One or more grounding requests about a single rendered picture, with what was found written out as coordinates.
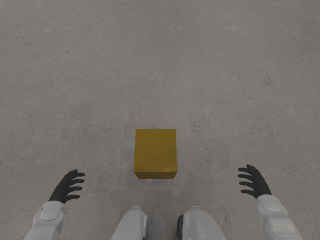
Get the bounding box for left robot hand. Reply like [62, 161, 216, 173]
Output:
[49, 169, 85, 204]

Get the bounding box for carton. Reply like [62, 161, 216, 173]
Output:
[133, 129, 178, 179]

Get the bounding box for right robot hand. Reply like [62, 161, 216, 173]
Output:
[238, 164, 272, 199]

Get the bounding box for robot left thigh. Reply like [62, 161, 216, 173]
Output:
[110, 210, 147, 240]

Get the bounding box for robot left shin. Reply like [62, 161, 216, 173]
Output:
[130, 206, 143, 239]

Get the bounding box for robot left forearm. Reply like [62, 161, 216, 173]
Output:
[23, 200, 65, 240]

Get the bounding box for robot right forearm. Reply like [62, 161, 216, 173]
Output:
[256, 194, 303, 240]

